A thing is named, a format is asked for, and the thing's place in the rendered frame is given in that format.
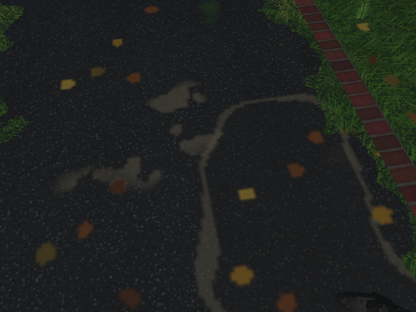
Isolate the robot right hand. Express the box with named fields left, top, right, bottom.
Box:
left=337, top=292, right=411, bottom=312

